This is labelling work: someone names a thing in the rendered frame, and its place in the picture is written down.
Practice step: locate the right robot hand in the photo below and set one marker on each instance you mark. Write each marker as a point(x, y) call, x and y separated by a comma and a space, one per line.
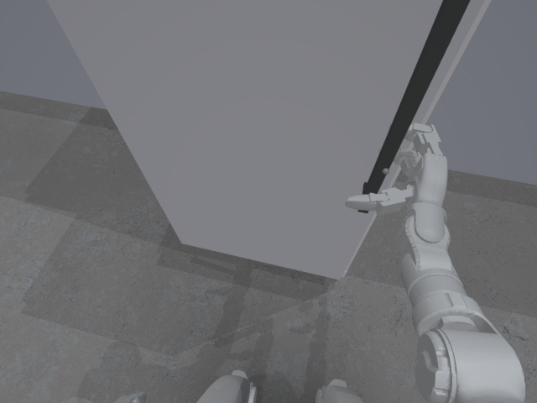
point(428, 175)

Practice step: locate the right robot thigh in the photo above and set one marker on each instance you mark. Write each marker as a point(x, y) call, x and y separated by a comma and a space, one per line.
point(336, 394)

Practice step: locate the left robot shin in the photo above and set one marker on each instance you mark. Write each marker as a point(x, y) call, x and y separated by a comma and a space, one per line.
point(239, 373)

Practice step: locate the right robot forearm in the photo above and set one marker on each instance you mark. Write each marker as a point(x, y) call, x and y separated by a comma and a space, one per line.
point(432, 284)

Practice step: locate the fridge door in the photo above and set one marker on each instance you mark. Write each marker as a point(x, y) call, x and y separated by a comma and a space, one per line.
point(254, 120)

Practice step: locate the handle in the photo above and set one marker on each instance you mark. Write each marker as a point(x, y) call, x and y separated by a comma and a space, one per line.
point(441, 33)

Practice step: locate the right robot upper arm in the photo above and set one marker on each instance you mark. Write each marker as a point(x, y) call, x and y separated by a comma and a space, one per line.
point(457, 366)

